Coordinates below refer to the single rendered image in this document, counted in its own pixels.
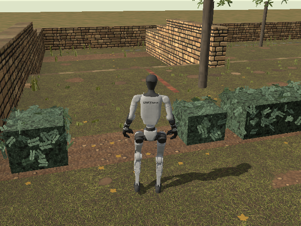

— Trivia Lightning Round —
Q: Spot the left robot upper arm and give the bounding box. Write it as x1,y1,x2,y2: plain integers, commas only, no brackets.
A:
128,95,142,121

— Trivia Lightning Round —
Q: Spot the robot right forearm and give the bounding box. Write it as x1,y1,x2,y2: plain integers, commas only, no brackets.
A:
169,114,177,131

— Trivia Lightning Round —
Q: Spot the robot left forearm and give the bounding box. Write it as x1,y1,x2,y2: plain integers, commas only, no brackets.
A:
123,114,132,130

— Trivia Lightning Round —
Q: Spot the humanoid robot head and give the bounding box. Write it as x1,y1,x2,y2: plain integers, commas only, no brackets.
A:
143,74,159,97

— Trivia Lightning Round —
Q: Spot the robot left hand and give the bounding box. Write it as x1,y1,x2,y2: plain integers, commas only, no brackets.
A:
122,129,133,138

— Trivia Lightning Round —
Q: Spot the right robot upper arm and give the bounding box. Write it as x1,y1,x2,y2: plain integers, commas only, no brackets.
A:
161,95,174,121

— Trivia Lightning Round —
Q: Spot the robot right hand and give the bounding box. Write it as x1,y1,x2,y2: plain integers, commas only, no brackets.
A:
166,130,178,139

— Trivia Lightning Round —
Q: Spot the right robot foot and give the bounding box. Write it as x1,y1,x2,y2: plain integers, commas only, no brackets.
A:
155,182,161,193

